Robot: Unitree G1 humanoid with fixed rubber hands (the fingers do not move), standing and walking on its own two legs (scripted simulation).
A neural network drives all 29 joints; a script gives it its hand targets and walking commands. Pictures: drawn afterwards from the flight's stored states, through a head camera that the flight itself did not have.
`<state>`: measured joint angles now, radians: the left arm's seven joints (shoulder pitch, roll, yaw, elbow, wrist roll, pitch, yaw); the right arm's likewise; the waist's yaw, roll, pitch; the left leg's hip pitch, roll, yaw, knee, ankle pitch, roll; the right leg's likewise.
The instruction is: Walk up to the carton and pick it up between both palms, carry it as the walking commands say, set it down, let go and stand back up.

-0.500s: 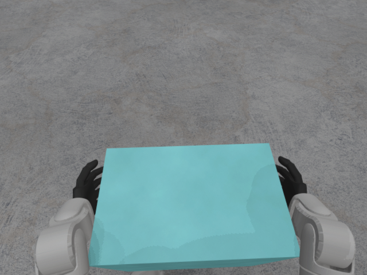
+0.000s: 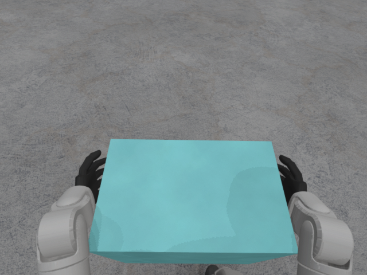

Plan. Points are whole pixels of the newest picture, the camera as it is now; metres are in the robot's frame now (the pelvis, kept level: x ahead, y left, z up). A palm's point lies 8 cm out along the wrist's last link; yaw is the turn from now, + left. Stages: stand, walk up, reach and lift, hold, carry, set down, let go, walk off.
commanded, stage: carry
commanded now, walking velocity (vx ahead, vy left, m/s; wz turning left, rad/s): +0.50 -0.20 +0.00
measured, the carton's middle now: (188, 210) +0.25 -0.01 +0.01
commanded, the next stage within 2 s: none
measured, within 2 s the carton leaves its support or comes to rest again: neither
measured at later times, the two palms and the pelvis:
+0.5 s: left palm (140, 97) +0.55 +0.12 +0.07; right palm (278, 92) +0.55 -0.27 +0.08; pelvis +0.32 -0.09 -0.01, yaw +0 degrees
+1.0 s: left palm (183, 43) +0.86 -0.01 +0.07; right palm (283, 43) +0.89 -0.40 +0.06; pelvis +0.62 -0.22 +0.01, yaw +3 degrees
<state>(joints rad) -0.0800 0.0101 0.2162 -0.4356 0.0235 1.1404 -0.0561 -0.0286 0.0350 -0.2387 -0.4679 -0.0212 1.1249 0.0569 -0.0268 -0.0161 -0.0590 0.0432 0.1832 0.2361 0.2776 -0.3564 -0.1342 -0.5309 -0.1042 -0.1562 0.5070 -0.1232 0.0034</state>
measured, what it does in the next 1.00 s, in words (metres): walks ahead: right foot, then left foot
